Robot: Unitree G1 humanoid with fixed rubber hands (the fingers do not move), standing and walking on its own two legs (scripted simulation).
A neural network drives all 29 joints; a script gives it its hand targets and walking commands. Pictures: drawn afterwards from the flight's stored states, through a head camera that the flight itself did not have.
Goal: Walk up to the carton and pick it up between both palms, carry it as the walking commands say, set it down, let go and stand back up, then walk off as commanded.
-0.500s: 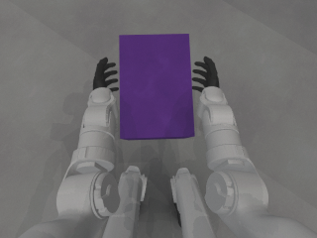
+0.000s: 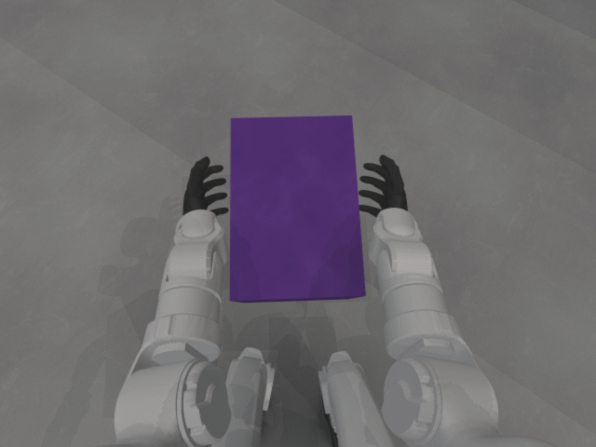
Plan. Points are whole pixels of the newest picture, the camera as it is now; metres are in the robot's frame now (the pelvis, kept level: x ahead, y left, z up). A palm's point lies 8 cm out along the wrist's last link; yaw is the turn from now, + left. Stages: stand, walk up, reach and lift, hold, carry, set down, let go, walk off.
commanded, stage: reach and lift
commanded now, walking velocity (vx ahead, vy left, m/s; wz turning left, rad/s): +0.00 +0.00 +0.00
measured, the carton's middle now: (294, 215) +0.46 +0.01 -0.13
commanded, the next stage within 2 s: none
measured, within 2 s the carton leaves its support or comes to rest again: neither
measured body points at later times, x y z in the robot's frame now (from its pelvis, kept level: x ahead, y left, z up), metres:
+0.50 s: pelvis +0.02 +0.00 +0.07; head +0.16 +0.01 +0.49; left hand +0.41 +0.15 +0.02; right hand +0.42 -0.12 +0.03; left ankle +0.08 +0.13 -0.60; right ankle +0.07 -0.13 -0.60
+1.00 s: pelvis +0.04 +0.00 +0.12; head +0.12 +0.00 +0.56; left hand +0.39 +0.15 +0.10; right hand +0.40 -0.13 +0.10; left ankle +0.08 +0.13 -0.60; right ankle +0.07 -0.13 -0.60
